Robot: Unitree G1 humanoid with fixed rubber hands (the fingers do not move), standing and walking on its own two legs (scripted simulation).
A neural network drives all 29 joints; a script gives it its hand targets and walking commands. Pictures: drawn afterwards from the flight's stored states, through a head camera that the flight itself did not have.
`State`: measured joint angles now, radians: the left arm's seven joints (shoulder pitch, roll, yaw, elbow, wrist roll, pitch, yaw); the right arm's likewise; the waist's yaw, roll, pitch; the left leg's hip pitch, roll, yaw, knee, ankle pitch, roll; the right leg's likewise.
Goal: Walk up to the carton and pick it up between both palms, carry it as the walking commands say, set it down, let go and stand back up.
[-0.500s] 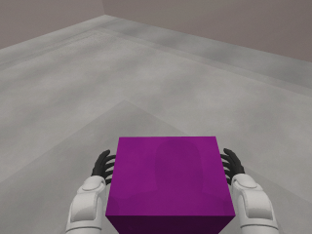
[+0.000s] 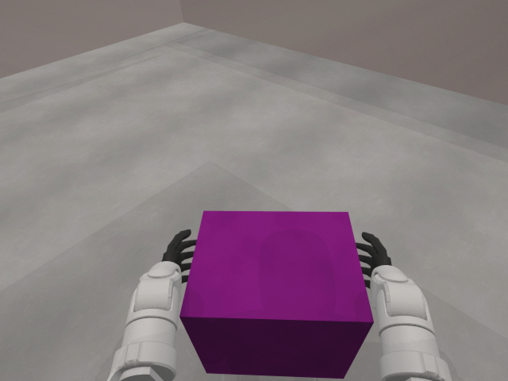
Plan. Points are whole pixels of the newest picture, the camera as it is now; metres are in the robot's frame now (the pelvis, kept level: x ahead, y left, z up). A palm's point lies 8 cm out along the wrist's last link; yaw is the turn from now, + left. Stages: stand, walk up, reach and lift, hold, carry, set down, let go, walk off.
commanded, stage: set down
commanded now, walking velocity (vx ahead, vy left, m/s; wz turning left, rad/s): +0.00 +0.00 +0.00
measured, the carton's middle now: (274, 295) +0.29 -0.01 -0.05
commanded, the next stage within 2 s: none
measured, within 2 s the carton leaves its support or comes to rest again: neither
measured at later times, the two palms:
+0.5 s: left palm (181, 283) +0.33 +0.17 -0.06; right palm (364, 291) +0.30 -0.18 -0.06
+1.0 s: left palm (193, 295) +0.34 +0.16 -0.14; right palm (354, 296) +0.34 -0.19 -0.15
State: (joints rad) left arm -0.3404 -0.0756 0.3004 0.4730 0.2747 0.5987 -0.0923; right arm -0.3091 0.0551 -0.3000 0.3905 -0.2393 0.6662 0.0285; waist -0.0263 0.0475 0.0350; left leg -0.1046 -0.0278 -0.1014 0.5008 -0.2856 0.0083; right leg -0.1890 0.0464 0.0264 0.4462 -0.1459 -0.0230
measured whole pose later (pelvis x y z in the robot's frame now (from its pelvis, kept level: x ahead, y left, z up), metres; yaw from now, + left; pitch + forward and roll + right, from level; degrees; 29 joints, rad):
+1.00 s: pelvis -0.02 +0.00 -0.08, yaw +0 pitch +28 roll +1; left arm -0.50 -0.03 0.34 0.61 0.14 0.24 -0.01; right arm -0.53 0.01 -0.35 0.60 -0.18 0.29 0.01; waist -0.01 0.04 -0.15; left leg -1.10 -0.08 -0.08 1.02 -0.41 -0.01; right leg -1.19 0.06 0.07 0.95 -0.26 0.00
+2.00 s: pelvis -0.06 +0.01 -0.23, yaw +2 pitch +43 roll +3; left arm -0.86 0.07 0.28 0.77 0.03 0.23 0.08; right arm -0.87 -0.15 -0.34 0.76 -0.05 0.26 -0.03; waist -0.05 0.04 -0.18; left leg -1.81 -0.15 -0.04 1.62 -0.56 -0.02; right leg -1.91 0.09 0.11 1.55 -0.39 0.05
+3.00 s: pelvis -0.11 +0.01 -0.35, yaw +3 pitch +30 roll +2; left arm -1.43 0.30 0.21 0.86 -0.06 0.27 0.10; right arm -1.43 -0.32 -0.31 0.86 0.04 0.29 -0.09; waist -0.07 0.03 0.52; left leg -1.99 -0.18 -0.02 2.06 -0.59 -0.06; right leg -2.09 0.09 0.08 1.96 -0.39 0.06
